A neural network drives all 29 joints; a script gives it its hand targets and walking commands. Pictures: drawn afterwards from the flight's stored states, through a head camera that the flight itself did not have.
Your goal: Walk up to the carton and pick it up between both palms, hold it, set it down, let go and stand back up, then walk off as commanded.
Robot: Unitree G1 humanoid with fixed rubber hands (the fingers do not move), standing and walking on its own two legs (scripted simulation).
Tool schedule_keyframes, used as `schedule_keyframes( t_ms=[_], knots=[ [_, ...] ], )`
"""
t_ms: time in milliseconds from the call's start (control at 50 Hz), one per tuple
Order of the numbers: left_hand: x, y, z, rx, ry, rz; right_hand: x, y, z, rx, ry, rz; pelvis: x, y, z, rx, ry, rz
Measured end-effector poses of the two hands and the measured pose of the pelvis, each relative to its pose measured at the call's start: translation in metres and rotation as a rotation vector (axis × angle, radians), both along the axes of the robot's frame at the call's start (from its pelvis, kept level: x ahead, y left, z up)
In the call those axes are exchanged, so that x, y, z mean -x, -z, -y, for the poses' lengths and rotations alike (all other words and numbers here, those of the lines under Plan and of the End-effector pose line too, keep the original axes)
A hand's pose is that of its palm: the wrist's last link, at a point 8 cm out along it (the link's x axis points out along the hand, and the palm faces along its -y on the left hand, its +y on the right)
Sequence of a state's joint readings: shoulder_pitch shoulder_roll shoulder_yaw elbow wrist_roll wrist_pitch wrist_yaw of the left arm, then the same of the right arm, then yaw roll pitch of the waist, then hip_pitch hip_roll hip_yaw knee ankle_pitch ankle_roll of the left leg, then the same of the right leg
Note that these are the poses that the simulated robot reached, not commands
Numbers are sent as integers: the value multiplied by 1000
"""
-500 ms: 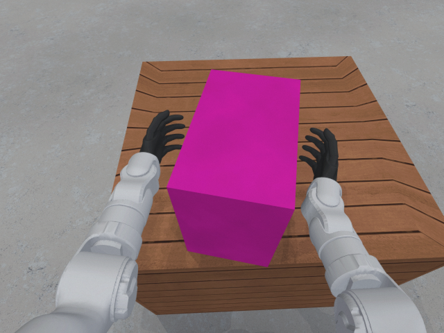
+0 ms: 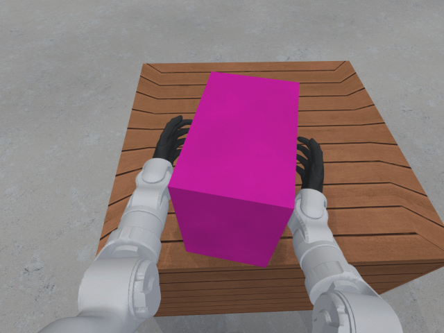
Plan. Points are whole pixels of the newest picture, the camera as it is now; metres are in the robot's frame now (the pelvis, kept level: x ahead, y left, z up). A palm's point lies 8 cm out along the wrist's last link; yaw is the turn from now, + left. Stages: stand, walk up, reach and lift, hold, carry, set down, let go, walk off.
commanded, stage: reach and lift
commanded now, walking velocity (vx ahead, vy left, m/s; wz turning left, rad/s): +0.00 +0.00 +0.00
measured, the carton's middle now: (239, 172) +0.44 -0.01 +0.01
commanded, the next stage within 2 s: none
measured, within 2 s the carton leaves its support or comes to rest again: leaves its support in 1.22 s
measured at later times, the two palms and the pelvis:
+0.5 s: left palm (166, 158) +0.43 +0.13 +0.07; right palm (309, 186) +0.38 -0.14 +0.05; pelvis +0.00 +0.00 +0.00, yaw +0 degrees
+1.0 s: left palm (166, 158) +0.43 +0.13 +0.07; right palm (309, 186) +0.38 -0.14 +0.05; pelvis +0.00 +0.00 +0.00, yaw +0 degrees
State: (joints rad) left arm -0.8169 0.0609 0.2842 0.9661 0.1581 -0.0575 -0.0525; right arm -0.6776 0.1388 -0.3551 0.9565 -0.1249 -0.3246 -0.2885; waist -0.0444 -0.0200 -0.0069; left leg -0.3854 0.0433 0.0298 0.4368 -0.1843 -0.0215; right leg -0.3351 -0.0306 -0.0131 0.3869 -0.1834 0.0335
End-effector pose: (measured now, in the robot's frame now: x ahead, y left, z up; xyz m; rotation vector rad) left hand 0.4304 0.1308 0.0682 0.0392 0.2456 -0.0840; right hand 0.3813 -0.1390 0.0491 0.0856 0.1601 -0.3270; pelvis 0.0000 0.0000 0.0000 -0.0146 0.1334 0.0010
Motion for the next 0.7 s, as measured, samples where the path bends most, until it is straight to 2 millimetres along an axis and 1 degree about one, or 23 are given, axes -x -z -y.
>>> schedule_keyframes(
  t_ms=[260,700],
  knots=[
    [2,2,2,3,31,25,5,1,-2,13,-2,29,0,0,0,1,0,1],
    [3,3,2,4,29,27,5,1,-3,13,-1,30,-1,-1,-2,3,0,0]
  ],
)
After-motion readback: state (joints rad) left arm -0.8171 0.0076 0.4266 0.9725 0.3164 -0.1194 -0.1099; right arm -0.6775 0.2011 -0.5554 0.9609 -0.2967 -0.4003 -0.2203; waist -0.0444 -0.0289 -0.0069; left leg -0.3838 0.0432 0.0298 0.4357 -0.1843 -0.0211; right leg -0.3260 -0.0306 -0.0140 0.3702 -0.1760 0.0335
